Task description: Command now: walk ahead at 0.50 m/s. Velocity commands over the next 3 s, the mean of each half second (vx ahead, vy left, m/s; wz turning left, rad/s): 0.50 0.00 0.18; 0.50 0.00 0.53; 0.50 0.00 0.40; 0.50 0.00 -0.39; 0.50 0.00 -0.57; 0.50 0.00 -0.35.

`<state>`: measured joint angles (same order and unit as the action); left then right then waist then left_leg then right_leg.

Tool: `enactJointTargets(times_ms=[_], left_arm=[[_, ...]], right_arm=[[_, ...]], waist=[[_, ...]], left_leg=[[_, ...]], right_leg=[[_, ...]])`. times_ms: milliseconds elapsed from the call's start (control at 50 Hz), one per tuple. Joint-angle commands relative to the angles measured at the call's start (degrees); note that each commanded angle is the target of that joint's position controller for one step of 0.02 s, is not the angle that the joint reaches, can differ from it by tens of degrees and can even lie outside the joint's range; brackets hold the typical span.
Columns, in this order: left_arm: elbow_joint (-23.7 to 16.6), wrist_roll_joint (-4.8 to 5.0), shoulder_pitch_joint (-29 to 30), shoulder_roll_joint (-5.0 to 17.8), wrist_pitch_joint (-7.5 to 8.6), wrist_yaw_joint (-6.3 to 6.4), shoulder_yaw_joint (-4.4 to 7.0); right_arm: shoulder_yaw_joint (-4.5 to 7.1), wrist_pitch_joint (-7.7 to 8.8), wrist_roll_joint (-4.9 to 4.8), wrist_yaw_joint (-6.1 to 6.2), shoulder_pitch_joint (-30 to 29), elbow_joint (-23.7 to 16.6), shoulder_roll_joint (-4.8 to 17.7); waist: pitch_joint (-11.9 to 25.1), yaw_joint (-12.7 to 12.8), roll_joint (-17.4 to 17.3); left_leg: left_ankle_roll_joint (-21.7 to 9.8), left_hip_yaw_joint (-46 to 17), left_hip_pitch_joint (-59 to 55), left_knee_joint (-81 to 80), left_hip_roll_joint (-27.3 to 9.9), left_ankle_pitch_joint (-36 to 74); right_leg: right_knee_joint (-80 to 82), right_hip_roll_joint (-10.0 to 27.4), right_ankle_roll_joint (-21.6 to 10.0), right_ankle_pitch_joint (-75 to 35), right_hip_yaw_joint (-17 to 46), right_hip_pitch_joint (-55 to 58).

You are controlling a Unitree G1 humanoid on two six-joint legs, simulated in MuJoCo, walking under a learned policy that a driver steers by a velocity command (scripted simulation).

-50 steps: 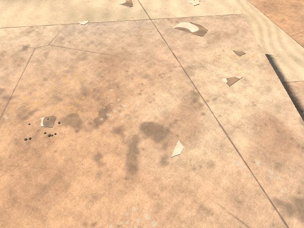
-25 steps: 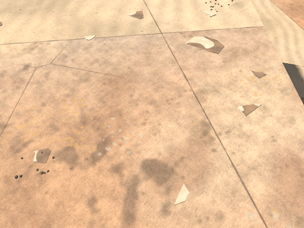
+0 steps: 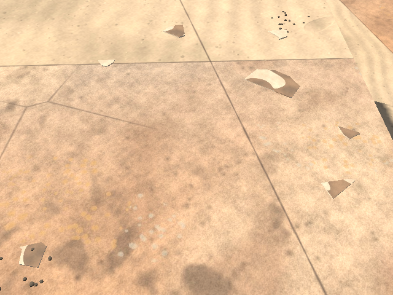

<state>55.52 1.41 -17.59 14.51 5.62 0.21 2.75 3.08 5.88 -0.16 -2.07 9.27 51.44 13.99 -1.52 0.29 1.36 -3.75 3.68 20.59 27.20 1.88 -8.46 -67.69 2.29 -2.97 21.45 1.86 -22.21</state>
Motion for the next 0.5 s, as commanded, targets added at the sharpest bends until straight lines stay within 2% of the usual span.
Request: enactJointTargets(times_ms=[20,60,120,220,300,320,360,380,400,420,440,460,480,500], left_arm=[[-3.4,-0.26,-1.4,4.1,-0.08,0.51,1.6],[-3.7,-0.44,-0.7,3.1,-1.03,0.7,1.66],[-6.0,-1.11,5.9,3.6,-1.31,0.85,1.98],[-8.9,-1.04,15.9,2.2,-0.64,0.05,1.44],[-11.3,-0.48,22.6,2.3,0.29,-1.12,1.0],[-11.8,-0.36,23.6,2.5,0.65,-1.48,0.94],[-12.0,-0.23,22.3,4.1,1.32,-1.93,1.3],[-11.6,-0.22,20.2,5.1,1.59,-1.94,1.68],[-10.4,-0.33,15.4,6.5,1.83,-1.75,2.45],[-7.8,-0.68,6.3,9.4,2.02,-1.28,3.82],[-6.5,-1.6,-4.4,14.0,1.98,-0.65,4.9],[-5.6,-1.8,-6.1,16.3,1.42,-1.01,5.25],[-6.7,-1.76,-4.5,9.9,1.4,-0.98,3.61],[-7.4,-1.49,-0.3,6.9,1.42,-0.77,2.7]], right_arm=[[0.67,0.79,0.72,-0.16,2.0,-1.3,4.2],[1.01,1.03,0.47,0.26,3.9,-0.1,5.7],[1.37,0.7,0.39,1.42,7.0,1.1,7.4],[1.14,-0.06,-0.36,2.24,11.8,2.8,7.5],[1.43,-1.0,-0.91,2.57,15.6,4.3,8.2],[1.58,-1.28,-1.03,2.75,16.0,4.5,8.4],[2.03,-1.71,-1.2,3.14,15.3,4.4,9.0],[2.3,-1.92,-1.22,3.21,14.5,4.3,9.5],[2.36,-2.1,-1.24,3.2,13.0,3.8,9.6],[1.83,-2.12,-0.86,3.05,12.1,3.0,8.0],[0.78,-2.08,0.26,2.96,11.7,0.9,5.1],[-0.86,-1.05,-1.14,2.79,19.3,0.1,-1.7],[0.71,-0.55,-2.3,2.84,16.9,0.8,5.2],[1.64,-0.5,-2.88,2.89,12.2,-0.5,8.0]], waist=[[4.4,0.5,-5.6],[2.6,1.0,-5.3],[0.4,-0.2,-3.9],[-1.6,-3.2,-4.2],[-3.3,-5.1,-4.5],[-3.6,-5.1,-4.8],[-2.8,-3.3,-5.9],[-1.7,-1.9,-6.8],[0.9,1.0,-7.1],[7.1,4.9,-6.1],[17.1,8.3,0.9],[24.0,4.2,18.2],[20.8,5.4,11.9],[13.1,5.0,8.1]], left_leg=[[-9.3,-18.0,-11.9,-17.0,-14.9,5.6],[-10.1,-15.0,-9.8,-19.1,-14.5,8.4],[-10.0,-12.8,-11.8,-20.5,-14.5,11.3],[-7.8,-9.3,-13.9,-20.8,-12.3,10.5],[-8.1,-11.4,-18.7,-17.6,-13.8,9.1],[-8.0,-12.3,-19.7,-16.3,-14.4,9.2],[-7.1,-14.2,-20.8,-13.5,-15.7,10.6],[-6.5,-14.8,-20.7,-11.5,-15.9,13.2],[-5.6,-14.2,-19.8,-6.7,-14.5,19.5],[-3.8,-12.0,-15.6,3.6,-10.9,22.4],[-1.5,-8.5,-4.0,22.1,-5.8,7.3],[1.3,-6.6,16.9,39.9,1.9,-24.6],[0.9,-12.7,21.5,47.1,-1.7,-24.6],[0.2,-11.7,23.8,47.9,-4.1,-19.3]], right_leg=[[0.4,6.2,-0.3,-6.2,2.6,-11.2],[3.7,6.8,0.6,-8.3,1.9,-12.2],[12.1,7.1,2.2,-16.0,1.6,-18.5],[28.1,4.6,2.7,-27.2,-0.4,-17.4],[35.9,2.4,3.1,-25.4,-0.6,-16.8],[37.4,2.0,2.9,-24.3,-0.4,-16.2],[40.0,1.3,2.1,-21.4,0.2,-11.8],[40.6,0.5,1.6,-19.6,-0.2,-7.9],[41.9,-0.8,0.6,-18.5,-1.4,-0.6],[41.1,0.1,-1.3,-19.0,-0.9,13.0],[39.5,11.5,-4.9,-18.4,10.6,30.9],[46.0,23.6,-12.4,-8.4,35.2,47.2],[49.3,21.7,-10.6,-2.1,36.6,43.1],[50.3,20.1,-8.0,-3.1,27.0,35.2]])
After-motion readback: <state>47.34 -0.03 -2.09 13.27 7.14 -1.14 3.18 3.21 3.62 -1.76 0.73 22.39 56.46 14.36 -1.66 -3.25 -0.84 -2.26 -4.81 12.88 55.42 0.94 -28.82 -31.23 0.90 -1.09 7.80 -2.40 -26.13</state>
